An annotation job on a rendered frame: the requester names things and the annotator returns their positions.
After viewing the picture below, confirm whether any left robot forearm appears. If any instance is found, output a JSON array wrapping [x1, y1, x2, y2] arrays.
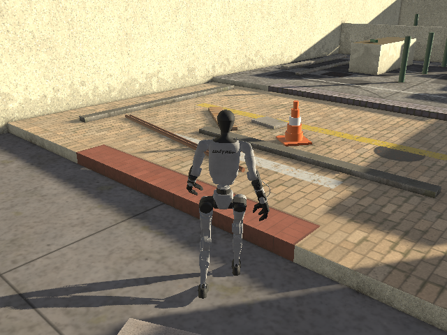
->
[[187, 166, 198, 186]]

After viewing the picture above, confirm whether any robot right hand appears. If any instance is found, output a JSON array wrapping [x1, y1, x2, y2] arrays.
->
[[253, 201, 270, 221]]

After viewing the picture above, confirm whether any robot right thigh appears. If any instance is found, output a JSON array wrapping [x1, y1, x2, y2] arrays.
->
[[232, 194, 247, 235]]

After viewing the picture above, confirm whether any robot left hand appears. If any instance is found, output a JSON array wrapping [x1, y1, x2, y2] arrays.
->
[[186, 183, 203, 195]]

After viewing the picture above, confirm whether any left robot upper arm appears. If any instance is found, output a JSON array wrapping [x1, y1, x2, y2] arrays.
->
[[191, 140, 211, 177]]

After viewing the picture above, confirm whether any right robot forearm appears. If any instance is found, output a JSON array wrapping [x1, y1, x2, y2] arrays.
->
[[251, 170, 267, 204]]

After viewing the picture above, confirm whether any robot right foot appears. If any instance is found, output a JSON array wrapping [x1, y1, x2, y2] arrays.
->
[[231, 259, 241, 276]]

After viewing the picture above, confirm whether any right robot upper arm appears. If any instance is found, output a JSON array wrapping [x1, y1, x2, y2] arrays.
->
[[240, 141, 258, 181]]

